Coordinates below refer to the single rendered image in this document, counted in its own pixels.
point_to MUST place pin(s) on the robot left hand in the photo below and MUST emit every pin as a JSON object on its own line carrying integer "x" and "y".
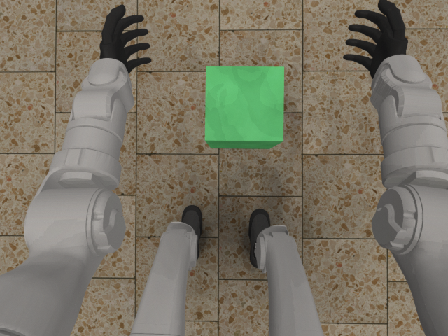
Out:
{"x": 113, "y": 41}

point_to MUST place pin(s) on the robot right hand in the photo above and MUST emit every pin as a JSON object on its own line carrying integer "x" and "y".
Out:
{"x": 389, "y": 41}

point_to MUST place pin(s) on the left robot upper arm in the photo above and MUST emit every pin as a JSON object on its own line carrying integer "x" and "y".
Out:
{"x": 68, "y": 233}

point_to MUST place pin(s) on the robot right shin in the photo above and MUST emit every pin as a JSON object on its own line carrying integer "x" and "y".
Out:
{"x": 274, "y": 228}

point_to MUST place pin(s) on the left robot forearm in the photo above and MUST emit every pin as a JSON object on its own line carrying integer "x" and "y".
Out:
{"x": 94, "y": 135}

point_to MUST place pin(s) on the right robot forearm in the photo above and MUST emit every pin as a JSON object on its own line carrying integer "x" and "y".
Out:
{"x": 412, "y": 126}

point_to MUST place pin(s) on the right robot upper arm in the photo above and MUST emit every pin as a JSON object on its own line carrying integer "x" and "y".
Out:
{"x": 411, "y": 221}

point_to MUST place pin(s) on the robot right thigh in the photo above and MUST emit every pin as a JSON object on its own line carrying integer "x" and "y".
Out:
{"x": 292, "y": 310}

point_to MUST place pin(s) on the carton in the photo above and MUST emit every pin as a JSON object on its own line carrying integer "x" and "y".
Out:
{"x": 244, "y": 106}

